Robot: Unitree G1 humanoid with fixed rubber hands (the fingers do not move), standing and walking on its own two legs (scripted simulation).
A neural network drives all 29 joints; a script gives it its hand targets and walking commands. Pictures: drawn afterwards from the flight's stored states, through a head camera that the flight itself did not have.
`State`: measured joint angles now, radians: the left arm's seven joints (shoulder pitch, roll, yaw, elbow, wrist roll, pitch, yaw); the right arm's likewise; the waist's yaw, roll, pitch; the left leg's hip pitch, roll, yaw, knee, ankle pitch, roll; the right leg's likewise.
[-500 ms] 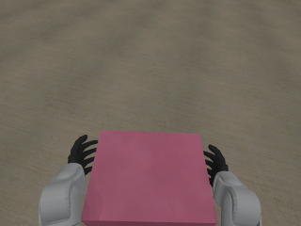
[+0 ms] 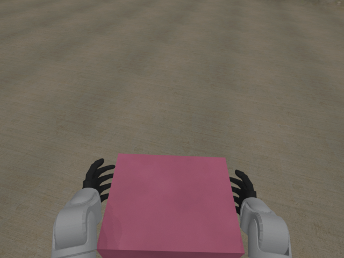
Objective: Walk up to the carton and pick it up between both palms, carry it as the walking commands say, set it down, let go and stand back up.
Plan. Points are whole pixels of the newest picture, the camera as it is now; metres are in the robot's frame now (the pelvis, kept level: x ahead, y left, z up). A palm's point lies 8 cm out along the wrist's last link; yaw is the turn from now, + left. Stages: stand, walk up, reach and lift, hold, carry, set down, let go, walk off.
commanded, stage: carry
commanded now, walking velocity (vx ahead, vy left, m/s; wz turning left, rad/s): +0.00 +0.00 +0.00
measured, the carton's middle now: (169, 220) +0.25 +0.00 -0.02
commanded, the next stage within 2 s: hold in 0.86 s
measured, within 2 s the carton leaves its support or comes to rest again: neither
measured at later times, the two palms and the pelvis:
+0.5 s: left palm (95, 206) +0.24 +0.16 +0.07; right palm (253, 216) +0.23 -0.18 +0.05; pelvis -0.03 -0.01 +0.00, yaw +1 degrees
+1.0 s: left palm (89, 223) +0.22 +0.17 +0.04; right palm (242, 223) +0.23 -0.16 +0.02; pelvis -0.03 -0.01 +0.01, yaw +3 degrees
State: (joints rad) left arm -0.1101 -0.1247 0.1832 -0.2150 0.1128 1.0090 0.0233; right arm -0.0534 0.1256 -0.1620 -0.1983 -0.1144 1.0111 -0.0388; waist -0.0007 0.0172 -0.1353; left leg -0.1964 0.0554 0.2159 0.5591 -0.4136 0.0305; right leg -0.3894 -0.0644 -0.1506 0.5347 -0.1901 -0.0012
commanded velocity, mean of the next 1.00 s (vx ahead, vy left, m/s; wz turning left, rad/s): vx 0.00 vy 0.00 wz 0.00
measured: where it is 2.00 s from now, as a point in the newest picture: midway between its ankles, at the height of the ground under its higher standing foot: outside the picture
